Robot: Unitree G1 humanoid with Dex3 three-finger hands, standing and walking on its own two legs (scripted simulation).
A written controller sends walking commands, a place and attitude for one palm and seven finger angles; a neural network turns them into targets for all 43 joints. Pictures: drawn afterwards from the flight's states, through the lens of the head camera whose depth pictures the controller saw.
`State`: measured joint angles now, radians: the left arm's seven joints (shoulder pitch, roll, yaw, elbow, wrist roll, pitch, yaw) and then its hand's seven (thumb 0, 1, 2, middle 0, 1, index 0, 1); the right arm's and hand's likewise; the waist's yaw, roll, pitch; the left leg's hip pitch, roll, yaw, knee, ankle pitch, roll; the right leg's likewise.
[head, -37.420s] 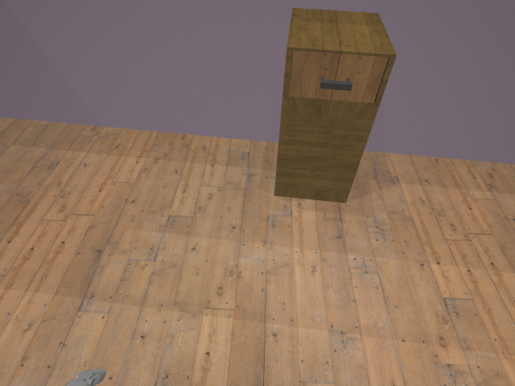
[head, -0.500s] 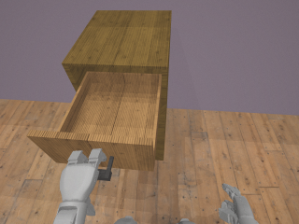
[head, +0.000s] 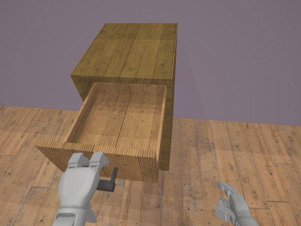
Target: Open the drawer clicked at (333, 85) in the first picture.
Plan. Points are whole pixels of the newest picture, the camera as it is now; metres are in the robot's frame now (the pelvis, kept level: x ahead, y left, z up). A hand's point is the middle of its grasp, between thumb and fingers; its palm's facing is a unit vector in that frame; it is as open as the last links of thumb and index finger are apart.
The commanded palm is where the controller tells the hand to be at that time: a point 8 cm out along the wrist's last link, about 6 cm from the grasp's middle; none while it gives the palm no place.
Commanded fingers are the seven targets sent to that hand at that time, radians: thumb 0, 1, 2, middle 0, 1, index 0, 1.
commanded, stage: lift the hand off the handle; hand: left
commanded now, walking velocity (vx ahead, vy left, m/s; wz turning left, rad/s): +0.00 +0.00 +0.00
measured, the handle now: (97, 176) +0.25 +0.19 -0.04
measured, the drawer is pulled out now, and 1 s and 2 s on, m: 0.30 0.30 0.30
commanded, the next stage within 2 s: draw the hand back to the body in 1.42 s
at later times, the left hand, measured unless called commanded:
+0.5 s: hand (79, 184) +0.20 +0.20 +0.05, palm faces +0.07 -0.13 -0.99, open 13.8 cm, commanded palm +0.18 +0.20 +0.10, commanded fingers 0.00 -0.50 0.30 -0.30 -1.20 -0.30 -1.20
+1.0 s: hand (76, 176) +0.21 +0.19 +0.08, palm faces +0.08 -0.17 -0.98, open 13.8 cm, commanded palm +0.18 +0.19 +0.14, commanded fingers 0.00 -0.50 0.30 -0.30 -1.20 -0.30 -1.20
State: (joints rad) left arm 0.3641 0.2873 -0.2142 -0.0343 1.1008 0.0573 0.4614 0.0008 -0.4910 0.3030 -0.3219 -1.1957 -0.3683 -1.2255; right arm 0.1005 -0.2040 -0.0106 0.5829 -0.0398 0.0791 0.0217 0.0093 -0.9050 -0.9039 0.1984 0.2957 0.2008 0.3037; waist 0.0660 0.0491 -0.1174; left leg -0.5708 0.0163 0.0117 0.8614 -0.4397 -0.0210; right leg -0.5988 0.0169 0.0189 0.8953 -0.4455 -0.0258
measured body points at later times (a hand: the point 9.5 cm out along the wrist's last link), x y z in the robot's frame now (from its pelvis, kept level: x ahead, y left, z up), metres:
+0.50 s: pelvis +0.00 +0.00 +0.01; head +0.01 -0.04 +0.46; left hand +0.19 +0.20 +0.10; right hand +0.21 -0.21 -0.08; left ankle -0.01 +0.14 -0.70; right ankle +0.00 -0.10 -0.70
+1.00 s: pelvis +0.00 +0.01 +0.03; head +0.00 -0.03 +0.48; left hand +0.20 +0.20 +0.14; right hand +0.22 -0.19 -0.07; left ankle -0.01 +0.14 -0.70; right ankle +0.00 -0.10 -0.70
